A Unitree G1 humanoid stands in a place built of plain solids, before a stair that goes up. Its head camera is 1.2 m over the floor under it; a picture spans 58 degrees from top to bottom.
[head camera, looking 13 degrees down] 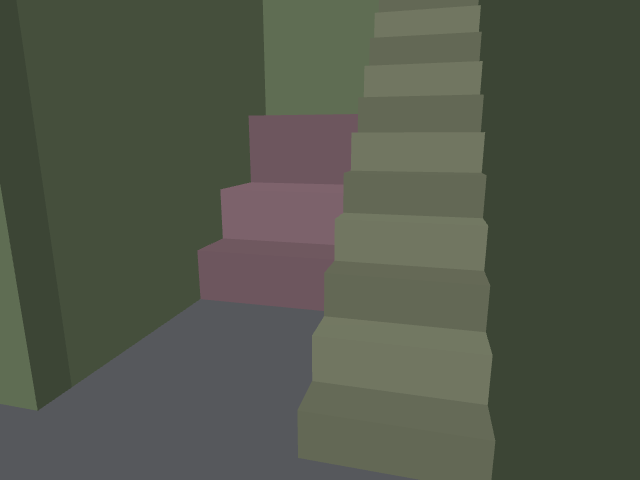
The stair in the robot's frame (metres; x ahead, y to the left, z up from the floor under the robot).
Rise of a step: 0.21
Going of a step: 0.21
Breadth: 0.70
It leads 14 degrees to the right of straight ahead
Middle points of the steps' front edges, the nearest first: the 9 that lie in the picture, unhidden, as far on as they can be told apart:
1.36 -0.25 0.21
1.57 -0.31 0.41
1.77 -0.36 0.62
1.98 -0.41 0.83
2.19 -0.46 1.03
2.39 -0.51 1.24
2.60 -0.57 1.45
2.80 -0.62 1.65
3.01 -0.67 1.86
